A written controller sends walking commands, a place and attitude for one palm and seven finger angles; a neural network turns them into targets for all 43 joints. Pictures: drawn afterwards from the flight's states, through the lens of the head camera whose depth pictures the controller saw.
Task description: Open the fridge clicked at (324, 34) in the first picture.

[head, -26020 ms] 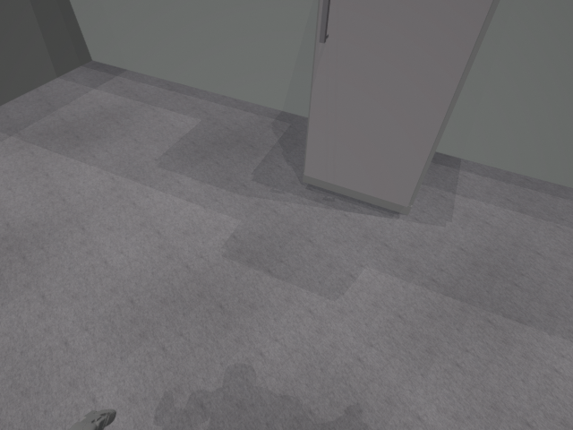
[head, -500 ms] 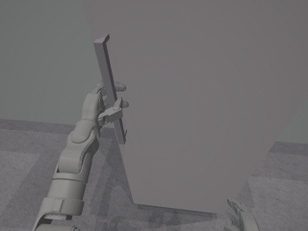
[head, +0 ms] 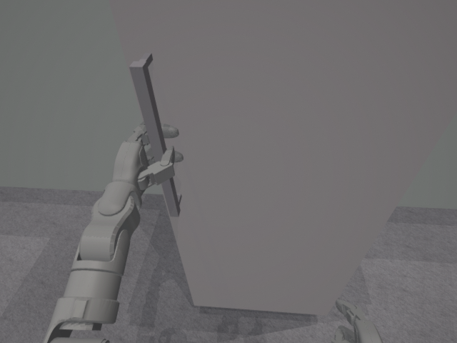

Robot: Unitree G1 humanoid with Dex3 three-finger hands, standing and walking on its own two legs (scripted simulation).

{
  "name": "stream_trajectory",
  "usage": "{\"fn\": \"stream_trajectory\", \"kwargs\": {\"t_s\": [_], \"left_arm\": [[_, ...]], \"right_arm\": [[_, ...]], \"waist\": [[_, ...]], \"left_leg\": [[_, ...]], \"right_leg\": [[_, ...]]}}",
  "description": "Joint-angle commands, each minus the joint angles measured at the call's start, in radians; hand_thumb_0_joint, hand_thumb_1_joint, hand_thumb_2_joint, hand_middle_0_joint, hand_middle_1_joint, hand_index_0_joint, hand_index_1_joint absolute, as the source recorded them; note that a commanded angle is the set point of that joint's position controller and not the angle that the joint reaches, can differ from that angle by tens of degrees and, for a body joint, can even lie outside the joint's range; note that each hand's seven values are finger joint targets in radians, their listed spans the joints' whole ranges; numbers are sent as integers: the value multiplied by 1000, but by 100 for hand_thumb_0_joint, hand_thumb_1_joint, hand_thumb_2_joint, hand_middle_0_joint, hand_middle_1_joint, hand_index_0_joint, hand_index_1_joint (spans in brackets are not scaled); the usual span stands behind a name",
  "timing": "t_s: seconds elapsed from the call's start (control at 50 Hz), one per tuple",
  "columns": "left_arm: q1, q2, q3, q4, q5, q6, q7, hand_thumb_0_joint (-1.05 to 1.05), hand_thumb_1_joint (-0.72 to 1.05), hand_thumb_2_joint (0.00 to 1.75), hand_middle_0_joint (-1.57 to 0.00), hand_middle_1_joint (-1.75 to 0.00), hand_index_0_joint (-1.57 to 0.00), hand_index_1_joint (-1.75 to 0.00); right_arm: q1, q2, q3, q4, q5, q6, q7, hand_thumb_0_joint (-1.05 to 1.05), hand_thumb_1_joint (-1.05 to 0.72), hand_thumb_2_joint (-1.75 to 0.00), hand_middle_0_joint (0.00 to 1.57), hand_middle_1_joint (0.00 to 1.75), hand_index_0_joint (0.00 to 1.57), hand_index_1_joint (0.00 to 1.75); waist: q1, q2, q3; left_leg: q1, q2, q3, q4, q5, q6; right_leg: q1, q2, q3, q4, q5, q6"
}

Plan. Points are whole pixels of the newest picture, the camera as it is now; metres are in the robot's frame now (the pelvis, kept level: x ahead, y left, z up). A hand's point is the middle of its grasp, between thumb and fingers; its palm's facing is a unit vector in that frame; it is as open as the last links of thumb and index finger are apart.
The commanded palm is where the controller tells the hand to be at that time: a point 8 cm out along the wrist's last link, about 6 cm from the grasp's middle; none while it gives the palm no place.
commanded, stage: grip the handle and tug to test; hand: left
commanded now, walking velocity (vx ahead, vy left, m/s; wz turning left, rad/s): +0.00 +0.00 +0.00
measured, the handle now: (163, 149) +0.41 +0.15 +0.16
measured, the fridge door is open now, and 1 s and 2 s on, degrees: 0 18 33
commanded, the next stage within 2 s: pull the door a little, standing still in 0.14 s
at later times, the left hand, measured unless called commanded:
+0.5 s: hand (164, 189) +0.30 +0.12 +0.17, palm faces -0.03 -1.00 -0.01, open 5.7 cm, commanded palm +0.25 +0.17 +0.16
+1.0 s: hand (165, 250) +0.20 +0.10 +0.16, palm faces -0.04 -0.98 -0.18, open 6.5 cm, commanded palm +0.17 +0.15 +0.17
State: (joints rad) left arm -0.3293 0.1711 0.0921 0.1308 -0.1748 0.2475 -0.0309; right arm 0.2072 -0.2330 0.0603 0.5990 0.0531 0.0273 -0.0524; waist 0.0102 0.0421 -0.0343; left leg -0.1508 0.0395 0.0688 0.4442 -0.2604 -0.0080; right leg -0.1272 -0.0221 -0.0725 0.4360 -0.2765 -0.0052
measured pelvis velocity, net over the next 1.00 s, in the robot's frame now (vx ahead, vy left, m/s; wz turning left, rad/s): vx -0.05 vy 0.00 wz -0.03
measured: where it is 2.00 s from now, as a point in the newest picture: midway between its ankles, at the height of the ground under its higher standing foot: outside the picture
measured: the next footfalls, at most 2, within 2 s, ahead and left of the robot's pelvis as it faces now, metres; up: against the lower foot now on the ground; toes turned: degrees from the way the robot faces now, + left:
left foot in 1.54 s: -0.15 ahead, +0.04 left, +0.00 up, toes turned +18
right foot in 1.84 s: +0.04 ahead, -0.31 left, +0.00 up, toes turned +26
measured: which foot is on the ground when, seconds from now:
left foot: down 0.00-1.00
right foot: down 0.00-1.00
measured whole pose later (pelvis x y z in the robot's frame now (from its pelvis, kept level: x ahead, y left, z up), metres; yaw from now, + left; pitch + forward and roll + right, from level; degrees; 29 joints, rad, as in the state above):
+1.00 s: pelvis -0.05 +0.00 +0.00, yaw -2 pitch +0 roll +0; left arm 0.28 0.20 -0.06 -0.47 -0.05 -0.04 0.07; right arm 0.18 -0.20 0.03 0.48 0.01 0.13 -0.06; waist -0.03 0.06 0.03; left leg -0.25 0.04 0.09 0.43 -0.18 0.00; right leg -0.25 -0.02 -0.04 0.43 -0.19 0.00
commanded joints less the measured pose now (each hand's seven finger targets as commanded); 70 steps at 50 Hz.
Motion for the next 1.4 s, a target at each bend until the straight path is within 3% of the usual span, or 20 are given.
{"fn": "stream_trajectory", "kwargs": {"t_s": [0.0,0.16,0.22,0.26,0.28,0.5,0.58,0.6,0.62,0.64,0.68,0.76,0.82,0.9,1.08,1.12,1.2,1.26,1.32,1.38], "left_arm": [[-194,60,-13,-374,-24,-78,-48,0,90,90,-45,-140,-45,-140],[-52,75,-14,-525,-18,-37,-45,0,90,90,-45,-140,-45,-140],[-91,37,-54,-548,-18,-11,-41,0,90,90,-45,-140,-45,-140],[-117,169,75,-489,-14,3,-26,0,90,90,-45,-140,-45,-140],[-104,121,38,-527,-16,8,-33,0,90,90,-45,-140,-45,-140],[319,73,14,-731,-37,37,-63,0,90,90,-45,-140,-45,-140],[484,75,4,-873,-29,32,-71,0,90,90,-45,-140,-45,-140],[474,114,43,-846,-28,34,-69,0,90,90,-45,-140,-45,-140],[112,286,70,-983,68,-129,18,0,90,90,-45,-140,-45,-140],[321,172,28,-798,70,-174,50,0,90,90,-45,-140,-45,-140],[467,122,-27,-774,94,-215,59,0,90,90,-45,-140,-45,-140],[503,150,-37,-851,116,-309,74,0,90,90,-45,-140,-45,-140],[536,133,-57,-872,122,-354,83,0,90,90,-45,-140,-45,-140],[546,121,-82,-869,129,-394,96,0,90,90,-45,-140,-45,-140],[464,103,-105,-873,156,-441,128,0,90,90,-45,-140,-45,-140],[435,105,-104,-891,166,-444,134,0,90,90,-45,-140,-45,-140],[403,103,-114,-918,174,-437,134,0,90,90,-45,-140,-45,-140],[376,126,-107,-949,181,-431,135,0,90,90,-45,-140,-45,-140],[327,131,-106,-989,198,-413,140,0,90,90,-45,-140,-45,-140],[353,114,-98,-970,208,-398,125,0,90,90,-45,-140,-45,-140]], "right_arm": [[-167,-97,-45,-188,-7,-56,-2,0,-90,-90,20,30,20,30],[-167,-105,-52,-205,-9,-47,7,0,-90,-90,20,30,20,30],[-174,-96,-46,-204,-9,-47,4,0,-90,-90,20,30,20,30],[-160,-117,-49,-176,-14,-35,-10,0,-90,-90,20,30,20,30],[-176,-104,-44,-195,-14,-37,-9,0,-90,-90,20,30,20,30],[-201,-82,-33,-253,-13,-10,12,0,-90,-90,20,30,20,30],[-204,-74,-34,-285,-12,-7,23,0,-90,-90,20,30,20,30],[-195,-79,-34,-271,-13,-3,18,0,-90,-90,20,30,20,30],[-187,-84,-25,-296,-23,10,-2,0,-90,-90,20,30,20,30],[-162,-71,-36,-241,-41,17,-14,0,-90,-90,20,30,20,30],[-165,-77,-37,-248,-52,28,-12,0,-90,-90,20,30,20,30],[-157,-76,-51,-265,-55,53,-16,0,-90,-90,20,30,20,30],[-143,-64,-61,-285,-52,61,-16,0,-90,-90,20,30,20,30],[-143,-56,-64,-294,-50,59,-15,0,-90,-90,20,30,20,30],[-165,-46,-63,-271,-60,15,-20,0,-90,-90,20,30,20,30],[-174,-44,-66,-260,-61,-1,-22,0,-90,-90,20,30,20,30],[-178,-33,-84,-230,-63,-38,-24,0,-90,-90,20,30,20,30],[-165,-19,-99,-190,-63,-70,-26,0,-90,-90,20,30,20,30],[-136,5,-100,-143,-65,-92,-29,0,-90,-90,20,30,20,30],[-109,13,-102,-136,-78,-113,-30,0,-90,-90,20,30,20,30]], "waist": [[31,-36,-266],[31,-52,-249],[15,-40,-212],[22,-65,-198],[27,-46,-228],[50,-76,-209],[58,-36,-207],[53,-55,-183],[-8,-19,-35],[-20,-92,-29],[-13,-100,-29],[-22,-61,-155],[-26,-52,-238],[-26,-71,-231],[-31,16,-63],[-31,43,-67],[-30,-1,-106],[-37,-94,-136],[-51,-218,-148],[-48,-212,-162]], "left_leg": [[145,-24,-43,-16,426,34],[146,-17,-33,-7,480,35],[145,-20,-35,-4,456,37],[131,-24,-34,-9,434,38],[133,-29,-34,-13,443,39],[100,-24,-30,2,474,42],[95,-21,-26,14,479,44],[86,-22,-24,13,458,43],[59,-6,11,62,372,59],[75,-6,-20,83,334,57],[67,-2,-35,75,347,52],[144,22,-47,35,502,49],[179,40,-47,32,595,51],[128,54,-63,-6,532,49],[-209,92,-187,-203,-37,70],[-266,113,-232,-234,-128,82],[-274,134,-284,-230,-168,100],[-163,56,-199,-92,-168,66],[1,-52,-28,300,-109,15],[-128,-44,14,573,-182,9]], "right_leg": [[61,29,4,-15,471,-23],[67,30,4,-7,533,-17],[31,31,2,-13,512,-13],[39,34,7,-24,493,-17],[54,30,6,-16,502,-17],[79,23,1,6,595,-8],[69,24,0,18,587,-7],[57,26,2,11,579,-5],[-122,-30,114,-112,571,24],[-159,-59,100,-129,515,12],[-170,-64,95,-135,506,8],[-116,-40,52,-85,525,29],[-86,-31,38,-40,554,39],[-90,-21,32,-28,419,45],[-77,12,57,6,-53,31],[-47,21,69,48,-81,25],[-20,27,87,59,-88,15],[-123,-31,118,-105,-175,-5],[-375,-189,134,-278,-351,-76],[-284,-229,51,-205,-138,-136]]}}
